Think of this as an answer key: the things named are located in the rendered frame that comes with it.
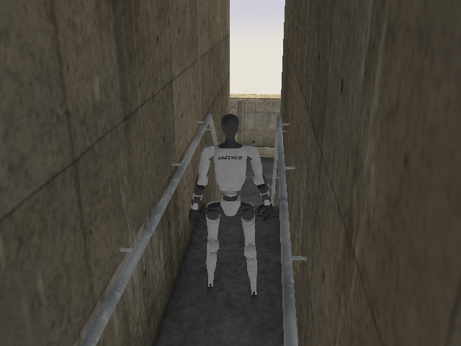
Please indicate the robot head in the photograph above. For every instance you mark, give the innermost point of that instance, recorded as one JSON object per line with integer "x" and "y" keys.
{"x": 230, "y": 125}

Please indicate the left robot hand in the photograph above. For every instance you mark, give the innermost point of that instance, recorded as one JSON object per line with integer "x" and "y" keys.
{"x": 193, "y": 218}

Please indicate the right robot forearm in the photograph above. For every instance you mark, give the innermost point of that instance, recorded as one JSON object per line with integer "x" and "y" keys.
{"x": 263, "y": 190}

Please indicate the left robot forearm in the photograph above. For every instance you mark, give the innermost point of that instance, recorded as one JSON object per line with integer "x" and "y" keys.
{"x": 197, "y": 195}

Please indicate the left robot shin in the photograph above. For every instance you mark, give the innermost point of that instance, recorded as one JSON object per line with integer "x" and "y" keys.
{"x": 211, "y": 263}

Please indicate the left robot upper arm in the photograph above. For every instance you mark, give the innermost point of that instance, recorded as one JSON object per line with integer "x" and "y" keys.
{"x": 207, "y": 153}

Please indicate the right robot hand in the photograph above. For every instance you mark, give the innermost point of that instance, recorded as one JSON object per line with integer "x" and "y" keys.
{"x": 269, "y": 210}

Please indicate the right robot upper arm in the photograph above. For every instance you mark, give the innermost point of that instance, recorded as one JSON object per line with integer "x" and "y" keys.
{"x": 253, "y": 153}

